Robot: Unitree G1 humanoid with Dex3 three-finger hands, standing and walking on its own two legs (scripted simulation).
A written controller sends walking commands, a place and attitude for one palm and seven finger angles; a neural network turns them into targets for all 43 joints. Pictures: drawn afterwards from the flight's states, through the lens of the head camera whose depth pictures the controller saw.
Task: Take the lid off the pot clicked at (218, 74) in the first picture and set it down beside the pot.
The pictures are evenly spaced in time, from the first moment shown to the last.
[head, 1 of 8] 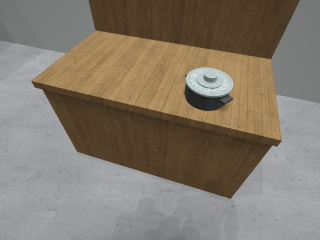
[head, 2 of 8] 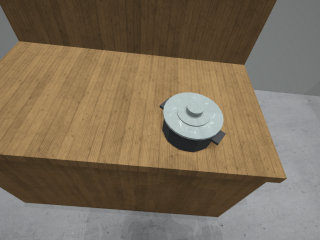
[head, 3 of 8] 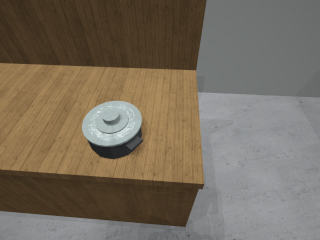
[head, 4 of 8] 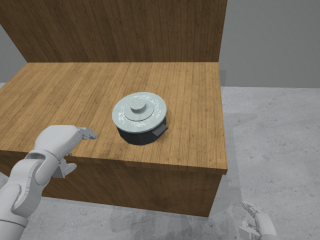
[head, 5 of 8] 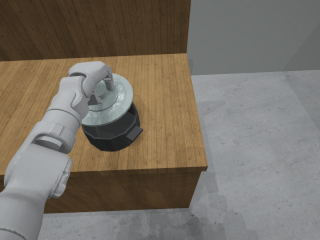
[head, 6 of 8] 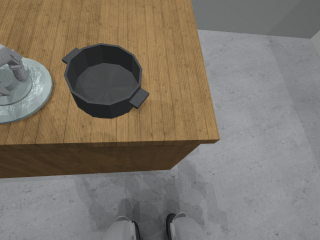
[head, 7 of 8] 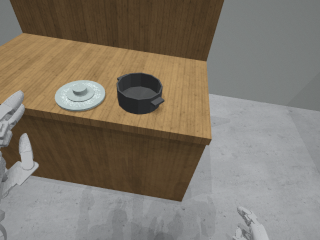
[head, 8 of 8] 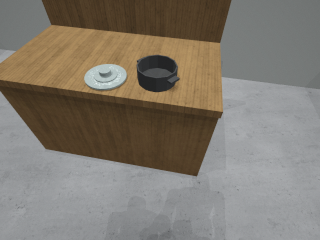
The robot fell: no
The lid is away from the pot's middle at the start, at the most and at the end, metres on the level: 0.00 0.25 0.25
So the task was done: yes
